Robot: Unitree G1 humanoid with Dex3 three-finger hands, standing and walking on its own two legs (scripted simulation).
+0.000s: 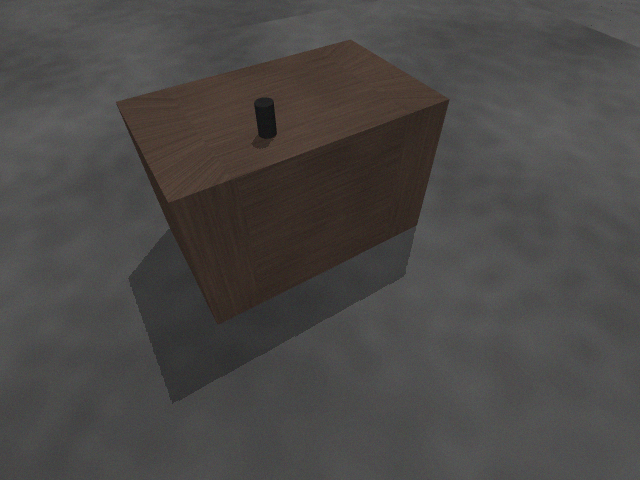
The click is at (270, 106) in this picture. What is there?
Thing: slim round
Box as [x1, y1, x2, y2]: [254, 97, 276, 138]
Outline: 263,97 255,100 254,102 258,133 261,137 269,138 276,134 273,101 270,98
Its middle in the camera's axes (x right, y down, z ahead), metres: -0.16 -0.35 +1.11
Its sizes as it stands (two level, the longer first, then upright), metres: 0.054 0.054 0.100
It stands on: a support 0.60 m high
